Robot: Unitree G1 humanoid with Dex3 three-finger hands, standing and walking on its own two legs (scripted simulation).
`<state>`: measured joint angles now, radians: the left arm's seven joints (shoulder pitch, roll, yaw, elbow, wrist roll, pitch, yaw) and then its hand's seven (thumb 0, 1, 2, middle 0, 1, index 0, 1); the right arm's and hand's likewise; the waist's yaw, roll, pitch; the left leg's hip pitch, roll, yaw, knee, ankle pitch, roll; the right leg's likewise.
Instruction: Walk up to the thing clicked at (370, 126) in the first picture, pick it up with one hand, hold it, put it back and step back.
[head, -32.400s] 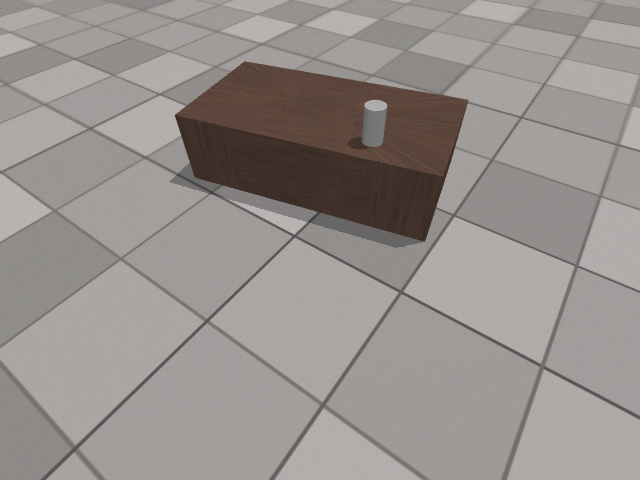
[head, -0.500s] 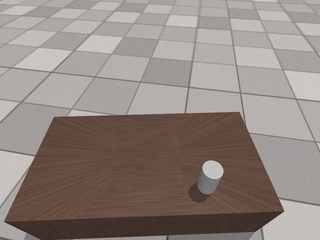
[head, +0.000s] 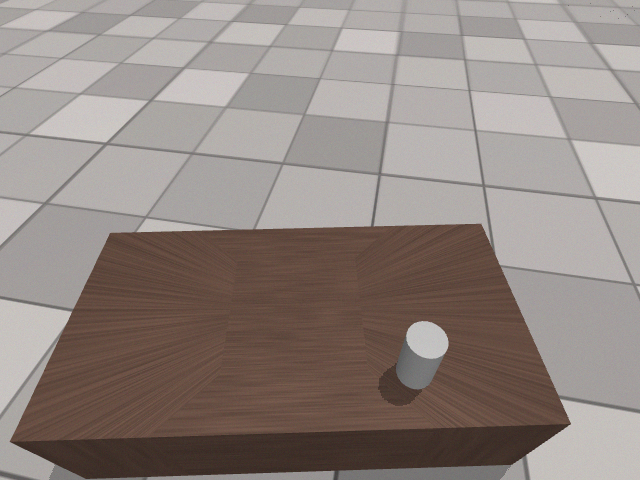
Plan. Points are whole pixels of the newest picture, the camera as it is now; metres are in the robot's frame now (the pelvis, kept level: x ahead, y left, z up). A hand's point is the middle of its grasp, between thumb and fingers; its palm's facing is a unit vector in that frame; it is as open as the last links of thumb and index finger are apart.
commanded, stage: stand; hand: right
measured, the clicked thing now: (420, 356) +0.45 -0.21 -0.34
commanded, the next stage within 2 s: step back in 0.42 s
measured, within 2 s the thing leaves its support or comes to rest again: neither
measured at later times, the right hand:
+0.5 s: hand out of the picture +0.06 -0.26 -0.16, palm faces -0.03 +0.94 -0.35, open 7.4 cm
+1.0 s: hand out of the picture -0.01 -0.24 -0.16, palm faces +0.00 +0.91 -0.41, open 7.4 cm
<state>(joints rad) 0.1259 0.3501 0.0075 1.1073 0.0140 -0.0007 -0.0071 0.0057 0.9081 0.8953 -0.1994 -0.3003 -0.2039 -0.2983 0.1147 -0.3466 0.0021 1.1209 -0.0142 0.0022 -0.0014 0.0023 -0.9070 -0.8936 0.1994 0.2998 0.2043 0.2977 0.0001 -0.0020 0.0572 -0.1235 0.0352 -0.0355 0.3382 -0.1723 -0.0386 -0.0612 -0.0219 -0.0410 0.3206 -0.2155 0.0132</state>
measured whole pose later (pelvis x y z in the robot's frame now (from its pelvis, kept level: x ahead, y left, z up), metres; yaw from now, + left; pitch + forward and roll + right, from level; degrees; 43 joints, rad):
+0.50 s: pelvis -0.01 +0.00 +0.00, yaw +0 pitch -2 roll -1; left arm 0.12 0.36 0.04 1.07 0.00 0.01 -0.01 0.01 0.91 0.90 -0.20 -0.30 -0.21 -0.30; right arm 0.11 -0.36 -0.02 1.08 -0.01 0.02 0.01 0.00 -0.91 -0.89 0.20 0.30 0.20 0.30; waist 0.00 0.01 0.10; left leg -0.19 0.04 -0.05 0.42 -0.19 -0.03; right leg -0.12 -0.02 -0.05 0.39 -0.23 0.01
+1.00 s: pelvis -0.10 +0.03 -0.02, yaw -3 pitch -1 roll -1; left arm 0.11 0.40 0.08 0.90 0.01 0.06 0.01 0.00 0.91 0.90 -0.20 -0.30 -0.20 -0.30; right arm 0.12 -0.35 -0.04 0.87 -0.04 0.03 -0.01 0.00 -0.90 -0.89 0.20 0.30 0.21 0.30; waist -0.01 -0.03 0.19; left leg -0.37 0.02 0.02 0.59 -0.20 0.03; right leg -0.36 0.06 0.11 1.01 -0.53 0.02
